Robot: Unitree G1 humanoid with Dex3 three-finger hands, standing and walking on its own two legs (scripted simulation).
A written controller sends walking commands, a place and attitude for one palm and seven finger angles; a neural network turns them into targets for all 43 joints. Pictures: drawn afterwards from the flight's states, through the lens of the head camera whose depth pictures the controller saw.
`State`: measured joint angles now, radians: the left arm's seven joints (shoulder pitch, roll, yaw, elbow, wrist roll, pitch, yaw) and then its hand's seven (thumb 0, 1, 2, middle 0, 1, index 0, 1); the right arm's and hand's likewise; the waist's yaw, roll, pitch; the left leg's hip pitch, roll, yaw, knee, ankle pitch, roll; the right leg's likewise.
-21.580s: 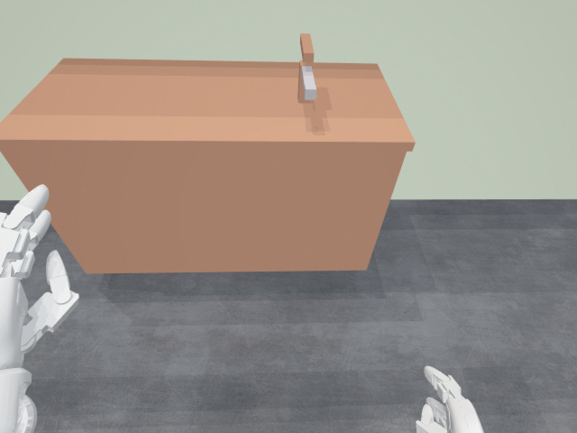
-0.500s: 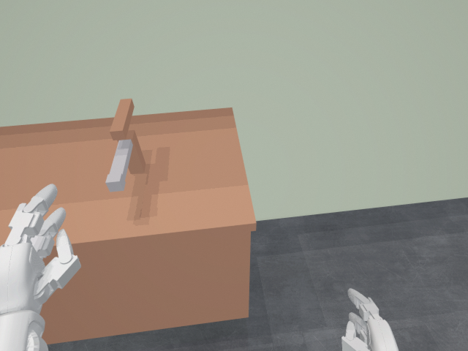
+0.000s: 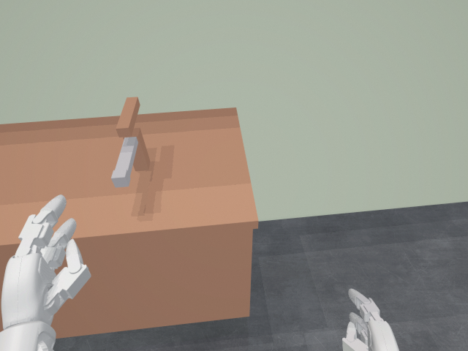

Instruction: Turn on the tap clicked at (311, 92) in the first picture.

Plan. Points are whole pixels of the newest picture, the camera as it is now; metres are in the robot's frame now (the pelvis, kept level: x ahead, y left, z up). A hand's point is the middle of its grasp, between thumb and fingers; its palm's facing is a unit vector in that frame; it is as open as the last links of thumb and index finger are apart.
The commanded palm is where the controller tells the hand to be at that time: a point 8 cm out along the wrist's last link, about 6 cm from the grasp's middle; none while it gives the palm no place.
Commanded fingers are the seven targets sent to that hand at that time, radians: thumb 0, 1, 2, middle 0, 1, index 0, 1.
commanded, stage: turn the palm inward beside the body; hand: left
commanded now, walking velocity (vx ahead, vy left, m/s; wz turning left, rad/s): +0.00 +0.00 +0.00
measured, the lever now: (121, 178) +0.41 +0.30 +0.06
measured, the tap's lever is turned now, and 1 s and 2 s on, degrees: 0 0 0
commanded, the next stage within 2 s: reach beside the lever's end, fingers flat in 0.42 s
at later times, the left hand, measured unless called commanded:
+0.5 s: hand (103, 266) +0.19 +0.21 +0.13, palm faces +0.41 -0.90 -0.13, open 7.4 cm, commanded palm +0.14 +0.25 +0.14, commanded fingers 0.00 0.90 0.90 -0.20 -0.30 -0.20 -0.30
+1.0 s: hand (107, 240) +0.24 +0.22 +0.12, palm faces +0.42 -0.90 -0.13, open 7.4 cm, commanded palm +0.19 +0.28 +0.12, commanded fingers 0.00 0.90 0.90 -0.20 -0.29 -0.20 -0.29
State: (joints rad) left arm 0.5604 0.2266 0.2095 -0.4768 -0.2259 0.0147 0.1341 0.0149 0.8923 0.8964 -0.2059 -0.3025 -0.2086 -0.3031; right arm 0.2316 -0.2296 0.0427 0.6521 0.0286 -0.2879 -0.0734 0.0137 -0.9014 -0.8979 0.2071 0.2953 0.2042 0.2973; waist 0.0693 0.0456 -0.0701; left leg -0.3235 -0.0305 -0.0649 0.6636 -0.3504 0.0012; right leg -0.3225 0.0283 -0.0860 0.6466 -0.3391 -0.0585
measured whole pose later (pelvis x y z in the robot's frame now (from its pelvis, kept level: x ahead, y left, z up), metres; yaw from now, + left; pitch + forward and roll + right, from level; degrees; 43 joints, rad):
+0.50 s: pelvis +0.01 -0.02 +0.00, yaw +0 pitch +1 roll +0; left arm 0.56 0.21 0.21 -0.46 -0.24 0.03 0.12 0.01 0.89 0.90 -0.20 -0.30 -0.21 -0.30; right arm 0.24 -0.25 0.03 0.65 0.04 -0.31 -0.07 0.01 -0.90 -0.90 0.21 0.30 0.20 0.30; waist 0.07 0.06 -0.08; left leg -0.32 -0.01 -0.08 0.66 -0.36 -0.02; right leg -0.32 0.05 -0.10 0.65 -0.36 -0.08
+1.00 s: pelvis +0.01 -0.01 +0.00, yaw +0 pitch +3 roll +0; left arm 0.39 0.22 0.24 -0.28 -0.23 -0.01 0.13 0.01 0.89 0.90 -0.21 -0.30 -0.21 -0.30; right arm 0.23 -0.24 0.03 0.67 0.03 -0.27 -0.08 0.01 -0.90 -0.90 0.21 0.30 0.20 0.30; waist 0.04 0.05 -0.07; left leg -0.33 -0.02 -0.06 0.65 -0.36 -0.01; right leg -0.34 0.04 -0.08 0.65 -0.36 -0.07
